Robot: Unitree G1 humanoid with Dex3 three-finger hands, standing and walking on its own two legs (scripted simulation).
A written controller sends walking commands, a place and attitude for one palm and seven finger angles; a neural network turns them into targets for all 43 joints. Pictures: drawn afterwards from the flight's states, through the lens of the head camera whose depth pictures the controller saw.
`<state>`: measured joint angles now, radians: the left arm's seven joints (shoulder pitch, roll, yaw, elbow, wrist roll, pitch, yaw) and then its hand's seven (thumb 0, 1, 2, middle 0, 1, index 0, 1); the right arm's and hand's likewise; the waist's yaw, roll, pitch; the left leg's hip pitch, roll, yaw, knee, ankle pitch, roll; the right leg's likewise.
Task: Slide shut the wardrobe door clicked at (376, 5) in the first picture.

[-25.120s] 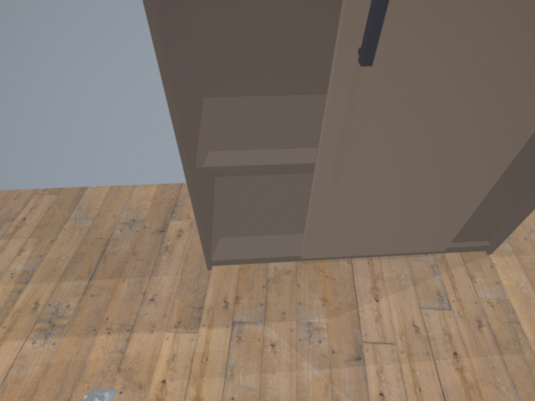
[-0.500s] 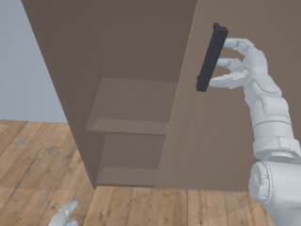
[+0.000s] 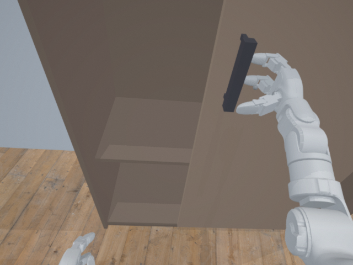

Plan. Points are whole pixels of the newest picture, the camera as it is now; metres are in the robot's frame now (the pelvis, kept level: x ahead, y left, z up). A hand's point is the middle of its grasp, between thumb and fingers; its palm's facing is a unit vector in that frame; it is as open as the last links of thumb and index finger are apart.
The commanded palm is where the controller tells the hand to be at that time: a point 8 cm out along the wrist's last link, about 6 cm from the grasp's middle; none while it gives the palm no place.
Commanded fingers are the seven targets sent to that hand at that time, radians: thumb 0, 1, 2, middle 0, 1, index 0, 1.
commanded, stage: slide the fingers in behind the handle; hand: right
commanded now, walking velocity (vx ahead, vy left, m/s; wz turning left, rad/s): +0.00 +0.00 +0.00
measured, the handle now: (235, 74) +0.49 -0.08 +0.24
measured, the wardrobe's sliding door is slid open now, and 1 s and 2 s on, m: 0.39 0.39 0.39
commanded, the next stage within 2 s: move the hooked fingers beside the handle in 0.34 s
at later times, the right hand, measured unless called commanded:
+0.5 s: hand (250, 84) +0.42 -0.10 +0.25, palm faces -0.01 +1.00 -0.04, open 13.9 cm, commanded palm +0.40 -0.14 +0.24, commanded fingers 0.00 0.50 -0.30 0.30 1.20 0.30 1.20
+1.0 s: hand (249, 84) +0.43 -0.10 +0.25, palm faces -0.05 +1.00 -0.01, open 14.0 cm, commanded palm +0.40 -0.16 +0.24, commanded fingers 0.00 0.50 -0.30 0.30 1.20 0.30 1.20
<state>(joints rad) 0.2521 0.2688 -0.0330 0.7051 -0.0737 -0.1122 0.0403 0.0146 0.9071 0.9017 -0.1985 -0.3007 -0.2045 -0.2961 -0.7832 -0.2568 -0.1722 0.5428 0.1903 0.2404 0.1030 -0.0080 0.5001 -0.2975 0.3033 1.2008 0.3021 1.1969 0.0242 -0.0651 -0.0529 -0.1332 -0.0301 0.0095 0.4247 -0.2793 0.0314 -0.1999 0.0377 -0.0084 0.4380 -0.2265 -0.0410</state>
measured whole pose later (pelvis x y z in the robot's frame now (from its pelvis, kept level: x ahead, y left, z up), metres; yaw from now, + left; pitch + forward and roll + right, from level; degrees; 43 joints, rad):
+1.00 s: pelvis +0.00 +0.01 +0.00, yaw +0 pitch -1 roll +0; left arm 0.24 0.25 -0.05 0.71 -0.06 -0.10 0.04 0.01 0.91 0.90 -0.20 -0.30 -0.20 -0.30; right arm -0.81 -0.24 -0.19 0.59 0.18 0.22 0.07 -0.01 0.50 -0.30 0.30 1.20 0.29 1.20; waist 0.03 -0.06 -0.04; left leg -0.12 -0.04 0.01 0.41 -0.27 0.04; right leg -0.18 0.03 0.00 0.42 -0.21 -0.03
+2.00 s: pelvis +0.00 +0.00 +0.00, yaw -1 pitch -1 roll +0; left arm 0.22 0.26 -0.05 0.67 -0.07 -0.06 0.06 0.01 0.91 0.90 -0.20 -0.30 -0.21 -0.30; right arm -0.70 -0.34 -0.22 0.47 0.21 0.29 0.15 -0.01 0.50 -0.30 0.30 1.20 0.30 1.20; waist 0.03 -0.06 -0.05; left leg -0.11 -0.03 0.02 0.41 -0.27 0.03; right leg -0.18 0.04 0.00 0.43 -0.22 -0.04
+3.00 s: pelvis +0.01 +0.00 +0.00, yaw -1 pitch +1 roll +0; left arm 0.23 0.27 -0.05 0.67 -0.07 -0.05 0.05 0.01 0.91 0.90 -0.20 -0.30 -0.21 -0.30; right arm -0.74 -0.36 -0.24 0.55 0.21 0.31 0.19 -0.01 0.50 -0.30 0.30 1.20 0.30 1.20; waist 0.03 -0.07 -0.07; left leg -0.13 -0.03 0.02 0.41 -0.29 0.04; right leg -0.21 0.04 0.01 0.44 -0.24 -0.04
